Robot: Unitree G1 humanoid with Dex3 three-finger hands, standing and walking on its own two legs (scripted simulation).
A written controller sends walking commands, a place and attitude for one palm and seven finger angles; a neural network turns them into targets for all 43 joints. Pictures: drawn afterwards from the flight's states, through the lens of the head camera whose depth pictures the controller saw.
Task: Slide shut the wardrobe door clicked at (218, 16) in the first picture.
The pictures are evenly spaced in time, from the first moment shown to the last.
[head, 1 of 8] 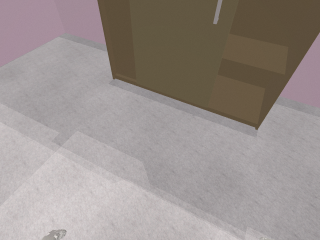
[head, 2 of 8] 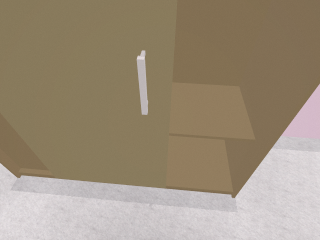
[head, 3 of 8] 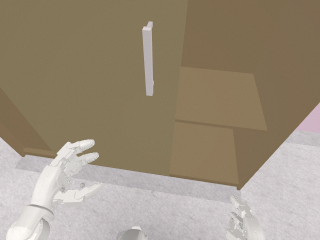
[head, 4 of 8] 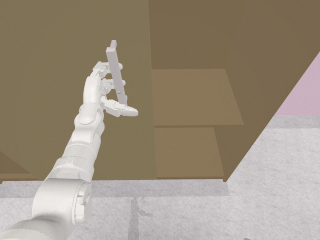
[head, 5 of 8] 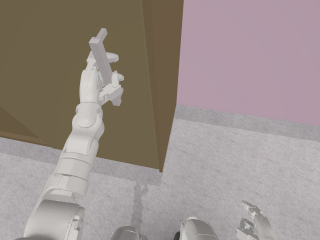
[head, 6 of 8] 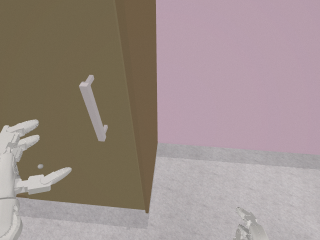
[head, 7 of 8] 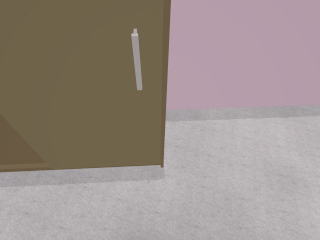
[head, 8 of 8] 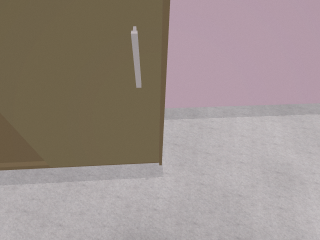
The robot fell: no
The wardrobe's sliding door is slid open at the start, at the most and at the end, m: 0.42 0.42 0.00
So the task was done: yes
